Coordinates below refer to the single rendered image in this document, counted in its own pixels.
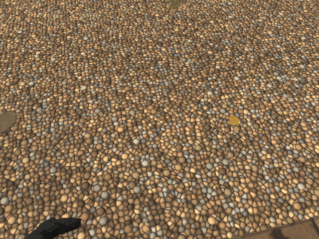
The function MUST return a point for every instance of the left robot hand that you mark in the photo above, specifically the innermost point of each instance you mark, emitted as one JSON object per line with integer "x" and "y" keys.
{"x": 53, "y": 227}

